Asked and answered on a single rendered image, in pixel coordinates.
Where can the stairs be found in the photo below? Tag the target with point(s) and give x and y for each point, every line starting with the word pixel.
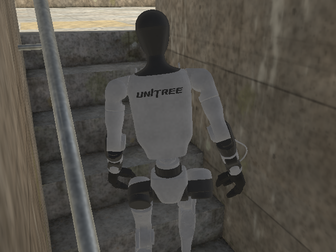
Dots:
pixel 89 62

